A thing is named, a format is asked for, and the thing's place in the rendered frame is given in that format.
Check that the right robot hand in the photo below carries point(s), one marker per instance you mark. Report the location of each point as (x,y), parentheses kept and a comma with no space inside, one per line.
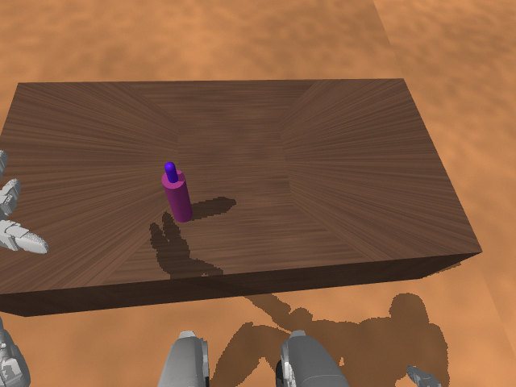
(421,378)

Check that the left robot arm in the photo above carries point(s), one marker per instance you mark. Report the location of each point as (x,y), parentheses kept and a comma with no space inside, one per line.
(14,371)

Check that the left robot hand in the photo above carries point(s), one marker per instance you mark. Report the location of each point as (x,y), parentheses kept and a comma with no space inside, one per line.
(12,234)

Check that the bottle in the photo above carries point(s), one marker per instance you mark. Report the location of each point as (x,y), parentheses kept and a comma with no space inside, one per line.
(176,190)

